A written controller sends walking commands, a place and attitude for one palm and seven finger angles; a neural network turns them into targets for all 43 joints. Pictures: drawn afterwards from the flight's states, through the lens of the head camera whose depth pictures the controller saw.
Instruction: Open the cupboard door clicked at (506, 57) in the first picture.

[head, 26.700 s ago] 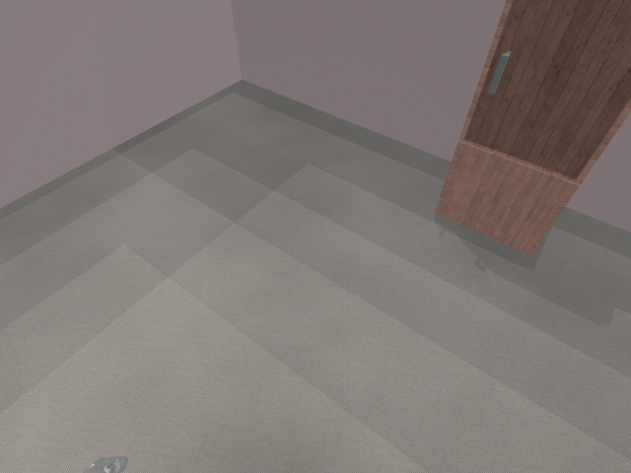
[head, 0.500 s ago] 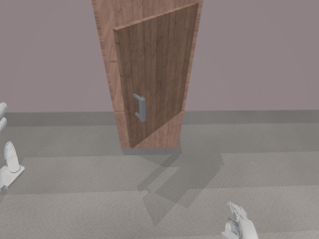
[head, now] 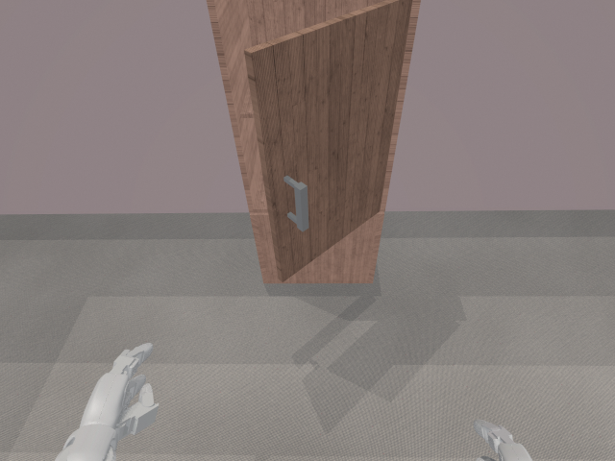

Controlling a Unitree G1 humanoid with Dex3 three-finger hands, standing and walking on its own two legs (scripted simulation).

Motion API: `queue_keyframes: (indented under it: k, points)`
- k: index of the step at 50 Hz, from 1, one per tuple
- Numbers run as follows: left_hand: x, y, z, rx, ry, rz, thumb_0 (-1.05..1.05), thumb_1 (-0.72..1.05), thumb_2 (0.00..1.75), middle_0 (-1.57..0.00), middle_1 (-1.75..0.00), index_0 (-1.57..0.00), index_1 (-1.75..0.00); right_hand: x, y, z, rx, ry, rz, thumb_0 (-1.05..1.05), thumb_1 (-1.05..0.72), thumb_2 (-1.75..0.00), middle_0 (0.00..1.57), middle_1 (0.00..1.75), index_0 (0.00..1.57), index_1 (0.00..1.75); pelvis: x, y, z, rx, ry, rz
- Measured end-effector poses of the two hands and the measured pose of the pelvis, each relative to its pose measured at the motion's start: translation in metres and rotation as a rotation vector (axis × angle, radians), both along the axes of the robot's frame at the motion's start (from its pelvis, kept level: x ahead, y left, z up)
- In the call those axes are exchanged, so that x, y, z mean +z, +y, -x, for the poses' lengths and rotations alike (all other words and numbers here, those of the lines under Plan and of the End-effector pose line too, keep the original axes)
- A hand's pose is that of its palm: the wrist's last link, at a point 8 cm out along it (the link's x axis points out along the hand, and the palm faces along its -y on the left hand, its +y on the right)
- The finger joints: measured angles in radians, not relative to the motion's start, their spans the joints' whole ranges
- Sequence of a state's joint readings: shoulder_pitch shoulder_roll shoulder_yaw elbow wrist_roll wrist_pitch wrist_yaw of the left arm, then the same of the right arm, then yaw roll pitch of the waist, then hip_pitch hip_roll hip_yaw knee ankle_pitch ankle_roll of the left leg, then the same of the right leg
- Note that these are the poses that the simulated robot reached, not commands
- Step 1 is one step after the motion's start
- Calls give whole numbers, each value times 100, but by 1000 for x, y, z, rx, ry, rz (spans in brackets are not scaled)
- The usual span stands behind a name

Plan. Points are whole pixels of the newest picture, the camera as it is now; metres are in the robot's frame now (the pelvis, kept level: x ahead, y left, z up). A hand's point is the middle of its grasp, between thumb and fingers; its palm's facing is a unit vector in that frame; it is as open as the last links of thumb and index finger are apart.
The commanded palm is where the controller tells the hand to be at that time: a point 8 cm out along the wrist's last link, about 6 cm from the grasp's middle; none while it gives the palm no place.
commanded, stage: let the arm hang, fingers relaxed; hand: left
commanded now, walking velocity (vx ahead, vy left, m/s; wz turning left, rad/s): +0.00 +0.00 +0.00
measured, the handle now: (296, 203) +0.62 +0.06 -0.06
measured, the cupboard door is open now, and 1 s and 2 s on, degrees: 43 43 43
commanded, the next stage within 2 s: look to check the result in 0.94 s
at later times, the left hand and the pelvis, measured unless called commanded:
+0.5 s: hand out of the picture -0.07 +0.21 -0.15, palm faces +0.03 -0.96 -0.27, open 7.3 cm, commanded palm none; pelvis -0.01 +0.00 +0.01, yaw +0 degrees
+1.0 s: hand out of the picture +0.05 +0.20 -0.15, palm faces +0.01 -0.97 -0.26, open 7.4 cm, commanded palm none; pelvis +0.00 -0.01 +0.02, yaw +0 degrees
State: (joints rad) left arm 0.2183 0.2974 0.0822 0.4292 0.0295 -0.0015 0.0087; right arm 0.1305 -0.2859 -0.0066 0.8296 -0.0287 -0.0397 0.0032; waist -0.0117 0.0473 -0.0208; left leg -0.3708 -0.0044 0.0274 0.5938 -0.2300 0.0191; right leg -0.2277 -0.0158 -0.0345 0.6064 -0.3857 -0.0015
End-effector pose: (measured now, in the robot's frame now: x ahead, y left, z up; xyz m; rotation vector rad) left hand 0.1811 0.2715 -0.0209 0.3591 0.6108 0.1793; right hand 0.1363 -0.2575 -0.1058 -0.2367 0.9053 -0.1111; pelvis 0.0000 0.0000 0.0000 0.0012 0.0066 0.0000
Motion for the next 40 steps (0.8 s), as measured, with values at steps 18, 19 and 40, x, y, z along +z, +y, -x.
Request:
queue_keyframes:
  k: [18,19,40]
  points:
    - [-104,-23,249,271,896,176,0,94,90,-20,-30,-20,-30,-24,25,152,-97,546,-24,1,-90,-90,20,30,20,30,14,1,11,15,-33,15]
    - [-102,-21,254,277,908,170,0,94,90,-20,-30,-20,-30,-25,26,155,-100,552,-30,1,-90,-90,20,30,20,30,14,1,11,14,-35,14]
    - [-101,-32,167,182,680,169,0,90,90,-20,-30,-20,-30,-25,12,123,-110,426,-31,1,-90,-90,20,30,20,30,15,-3,9,4,-42,0]
